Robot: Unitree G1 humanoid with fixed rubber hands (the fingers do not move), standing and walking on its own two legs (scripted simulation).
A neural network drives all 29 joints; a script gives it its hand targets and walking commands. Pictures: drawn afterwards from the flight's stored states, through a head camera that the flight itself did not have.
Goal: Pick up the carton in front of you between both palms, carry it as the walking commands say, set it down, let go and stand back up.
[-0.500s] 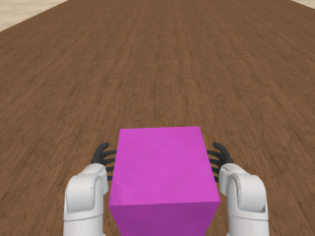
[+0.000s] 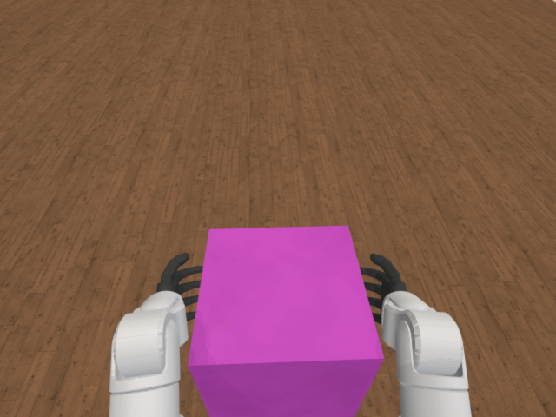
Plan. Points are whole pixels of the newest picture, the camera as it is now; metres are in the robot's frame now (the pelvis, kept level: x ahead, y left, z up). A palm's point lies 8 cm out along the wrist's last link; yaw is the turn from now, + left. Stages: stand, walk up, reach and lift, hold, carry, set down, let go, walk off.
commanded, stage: carry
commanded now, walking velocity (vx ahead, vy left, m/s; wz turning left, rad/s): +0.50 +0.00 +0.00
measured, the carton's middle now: (281, 330) +0.27 +0.00 -0.03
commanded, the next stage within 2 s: none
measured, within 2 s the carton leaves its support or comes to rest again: neither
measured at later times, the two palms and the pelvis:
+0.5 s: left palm (217, 145) +0.59 +0.12 +0.08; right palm (364, 146) +0.61 -0.18 +0.07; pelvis +0.33 -0.05 +0.00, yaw +4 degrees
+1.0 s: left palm (215, 89) +0.84 +0.15 +0.08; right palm (335, 89) +0.84 -0.15 +0.08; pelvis +0.57 -0.01 +0.00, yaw +1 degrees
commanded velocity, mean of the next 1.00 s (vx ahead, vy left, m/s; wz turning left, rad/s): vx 0.22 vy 0.00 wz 0.00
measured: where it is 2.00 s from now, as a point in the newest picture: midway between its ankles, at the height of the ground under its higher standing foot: (275, 340)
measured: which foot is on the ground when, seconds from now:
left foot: down 0.00-0.38, up 0.40-0.76, down 0.78-1.00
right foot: up 0.00-0.32, down 0.34-0.78, up 0.80-0.92, down 0.94-1.00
